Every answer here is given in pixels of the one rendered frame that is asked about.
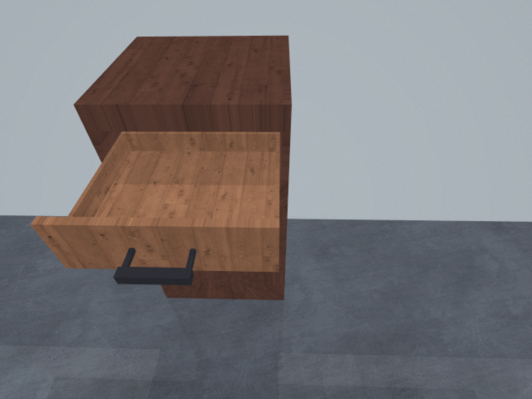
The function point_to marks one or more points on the handle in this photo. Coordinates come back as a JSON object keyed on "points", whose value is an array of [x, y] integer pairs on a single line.
{"points": [[151, 275]]}

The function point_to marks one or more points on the cabinet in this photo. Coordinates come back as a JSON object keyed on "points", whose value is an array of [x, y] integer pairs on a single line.
{"points": [[200, 84]]}

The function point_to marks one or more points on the drawer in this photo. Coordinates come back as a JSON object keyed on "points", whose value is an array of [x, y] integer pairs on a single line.
{"points": [[164, 193]]}

